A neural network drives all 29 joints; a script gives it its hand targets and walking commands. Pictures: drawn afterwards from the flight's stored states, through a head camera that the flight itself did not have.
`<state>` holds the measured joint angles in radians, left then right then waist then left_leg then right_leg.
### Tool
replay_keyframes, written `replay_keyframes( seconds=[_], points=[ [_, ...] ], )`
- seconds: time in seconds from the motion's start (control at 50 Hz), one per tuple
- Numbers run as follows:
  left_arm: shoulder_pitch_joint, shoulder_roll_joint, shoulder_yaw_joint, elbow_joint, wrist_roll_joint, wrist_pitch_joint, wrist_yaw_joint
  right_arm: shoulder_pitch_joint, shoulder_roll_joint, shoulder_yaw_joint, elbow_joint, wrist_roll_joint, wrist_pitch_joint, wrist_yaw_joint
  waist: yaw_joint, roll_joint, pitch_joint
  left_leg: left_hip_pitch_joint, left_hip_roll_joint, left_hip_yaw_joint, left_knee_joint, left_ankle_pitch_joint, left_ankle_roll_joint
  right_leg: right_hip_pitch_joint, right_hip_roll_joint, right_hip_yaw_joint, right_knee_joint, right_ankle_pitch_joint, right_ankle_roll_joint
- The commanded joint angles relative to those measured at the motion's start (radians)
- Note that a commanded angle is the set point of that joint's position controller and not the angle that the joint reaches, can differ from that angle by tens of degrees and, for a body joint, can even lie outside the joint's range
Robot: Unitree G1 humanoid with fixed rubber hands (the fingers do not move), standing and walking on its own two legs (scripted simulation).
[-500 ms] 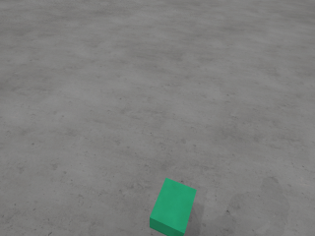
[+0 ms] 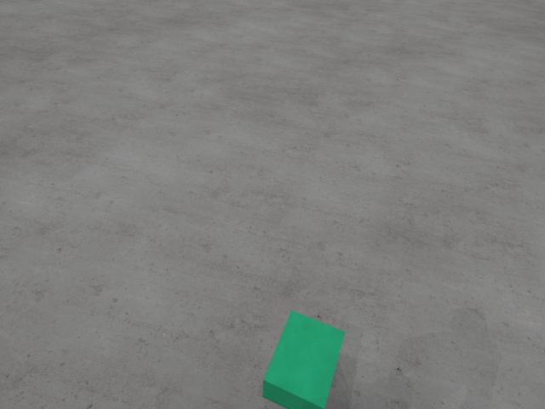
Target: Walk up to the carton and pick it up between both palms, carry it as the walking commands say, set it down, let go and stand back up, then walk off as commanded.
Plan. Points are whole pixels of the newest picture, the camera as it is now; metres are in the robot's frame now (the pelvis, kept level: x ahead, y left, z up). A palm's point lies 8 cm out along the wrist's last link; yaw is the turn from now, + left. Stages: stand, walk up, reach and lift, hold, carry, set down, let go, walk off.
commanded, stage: stand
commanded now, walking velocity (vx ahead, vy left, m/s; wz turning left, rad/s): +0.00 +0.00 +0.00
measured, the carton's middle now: (303, 364) +0.41 -0.12 -0.68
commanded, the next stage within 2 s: none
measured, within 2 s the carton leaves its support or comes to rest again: neither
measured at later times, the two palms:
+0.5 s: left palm out of the picture -0.04 +0.21 -0.15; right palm out of the picture -0.04 -0.23 -0.14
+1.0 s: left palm out of the picture +0.05 +0.28 -0.12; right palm out of the picture +0.07 -0.32 -0.11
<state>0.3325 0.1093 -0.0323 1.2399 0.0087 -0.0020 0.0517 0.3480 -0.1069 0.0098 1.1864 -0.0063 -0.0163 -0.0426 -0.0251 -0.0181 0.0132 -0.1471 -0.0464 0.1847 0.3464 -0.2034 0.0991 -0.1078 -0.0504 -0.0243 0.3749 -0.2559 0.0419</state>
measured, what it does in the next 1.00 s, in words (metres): stands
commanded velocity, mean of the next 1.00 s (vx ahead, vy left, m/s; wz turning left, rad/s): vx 0.00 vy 0.00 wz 0.00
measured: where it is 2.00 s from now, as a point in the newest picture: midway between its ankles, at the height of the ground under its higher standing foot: outside the picture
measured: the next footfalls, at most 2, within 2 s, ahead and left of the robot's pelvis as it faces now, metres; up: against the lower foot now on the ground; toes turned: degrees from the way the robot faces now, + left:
none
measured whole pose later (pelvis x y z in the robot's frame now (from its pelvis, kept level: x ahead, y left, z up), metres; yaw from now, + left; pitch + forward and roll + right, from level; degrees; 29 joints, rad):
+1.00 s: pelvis -0.01 -0.01 +0.00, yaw +1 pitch -2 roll +0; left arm 0.20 0.34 0.00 1.04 0.02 -0.03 0.03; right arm 0.13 -0.35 -0.03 1.07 0.00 -0.04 -0.02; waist -0.01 -0.01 0.04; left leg -0.14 -0.03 0.15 0.35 -0.19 0.08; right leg -0.08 -0.03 -0.05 0.35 -0.24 0.02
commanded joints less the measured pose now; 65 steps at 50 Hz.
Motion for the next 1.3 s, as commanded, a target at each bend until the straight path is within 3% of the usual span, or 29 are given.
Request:
replay_keyframes(
  seconds=[0.0,0.24,0.64,0.82,1.28],
  points=[
    [0.1,0.048,0.005,0.007,0.0,0.0,0.003,0.096,-0.073,-0.011,0.008,0.001,-0.002,-0.003,0.001,0.021,0.076,0.05,0.183,-0.197,-0.091,0.119,-0.066,-0.123,-0.059,0.045,-0.047,0.1,-0.033],
    [0.121,0.046,0.007,-0.01,0.0,-0.001,0.005,0.101,-0.072,-0.015,0.015,0.001,-0.003,-0.003,0.002,0.017,0.078,0.045,0.175,-0.196,-0.078,0.141,-0.069,-0.121,-0.063,0.044,-0.049,0.099,-0.033],
    [0.022,0.225,0.049,-0.157,0.007,-0.025,-0.003,-0.042,-0.262,-0.06,-0.109,-0.006,-0.026,0.004,0.006,0.019,0.058,0.021,0.199,-0.224,-0.048,0.132,-0.041,-0.087,-0.077,0.05,-0.021,0.1,-0.052],
    [-0.058,0.315,0.055,-0.222,0.011,-0.024,-0.015,-0.153,-0.355,-0.067,-0.15,-0.002,-0.025,0.013,0.01,0.017,0.04,0.021,0.208,-0.241,-0.07,0.077,-0.063,-0.058,-0.084,0.065,-0.051,0.091,-0.063],
    [-0.207,0.423,0.043,-0.226,0.0,-0.038,-0.037,-0.293,-0.438,-0.038,-0.116,0.005,-0.033,0.034,0.019,0.015,-0.024,0.103,0.211,-0.224,-0.074,0.225,-0.065,-0.005,-0.11,0.075,-0.13,0.191,-0.063]
  ],
)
